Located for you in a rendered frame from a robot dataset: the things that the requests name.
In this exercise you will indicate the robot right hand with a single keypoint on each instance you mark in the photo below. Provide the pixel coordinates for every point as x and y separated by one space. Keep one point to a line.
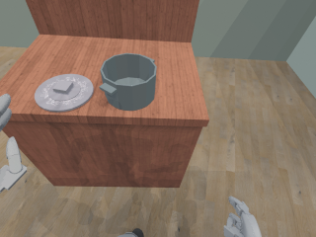
245 226

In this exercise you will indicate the robot left hand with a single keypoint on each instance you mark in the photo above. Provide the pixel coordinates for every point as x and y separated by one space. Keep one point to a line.
10 175

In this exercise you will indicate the pot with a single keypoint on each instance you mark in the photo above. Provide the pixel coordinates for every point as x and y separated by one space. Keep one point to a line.
129 81

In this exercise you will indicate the knob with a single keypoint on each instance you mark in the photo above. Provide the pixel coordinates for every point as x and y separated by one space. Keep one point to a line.
62 86

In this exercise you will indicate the lid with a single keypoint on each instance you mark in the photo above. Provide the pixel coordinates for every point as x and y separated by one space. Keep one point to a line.
80 93

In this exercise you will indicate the table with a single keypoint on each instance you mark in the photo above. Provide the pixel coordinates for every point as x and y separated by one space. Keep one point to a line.
98 145

